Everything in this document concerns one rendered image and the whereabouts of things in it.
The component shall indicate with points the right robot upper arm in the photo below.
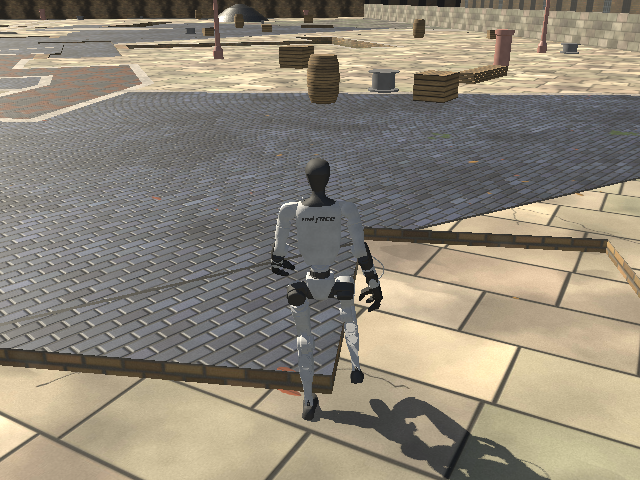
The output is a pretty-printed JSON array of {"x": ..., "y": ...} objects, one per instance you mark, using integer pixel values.
[{"x": 350, "y": 211}]

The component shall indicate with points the left robot hand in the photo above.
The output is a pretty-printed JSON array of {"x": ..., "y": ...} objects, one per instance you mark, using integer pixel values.
[{"x": 286, "y": 264}]

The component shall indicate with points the right robot forearm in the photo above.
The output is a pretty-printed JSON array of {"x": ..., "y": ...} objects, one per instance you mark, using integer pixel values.
[{"x": 368, "y": 269}]

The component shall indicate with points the left robot upper arm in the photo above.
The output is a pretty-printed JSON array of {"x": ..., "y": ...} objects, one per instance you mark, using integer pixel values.
[{"x": 286, "y": 213}]

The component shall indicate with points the robot left shin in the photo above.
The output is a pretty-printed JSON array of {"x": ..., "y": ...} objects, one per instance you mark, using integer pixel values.
[{"x": 306, "y": 371}]

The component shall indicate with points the robot torso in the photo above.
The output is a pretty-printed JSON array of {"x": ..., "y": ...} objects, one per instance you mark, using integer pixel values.
[{"x": 319, "y": 235}]

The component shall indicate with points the right robot hand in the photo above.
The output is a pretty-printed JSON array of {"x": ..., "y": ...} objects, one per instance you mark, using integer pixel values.
[{"x": 376, "y": 295}]

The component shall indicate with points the left robot forearm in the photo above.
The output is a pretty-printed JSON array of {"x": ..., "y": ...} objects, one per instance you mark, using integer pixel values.
[{"x": 276, "y": 261}]

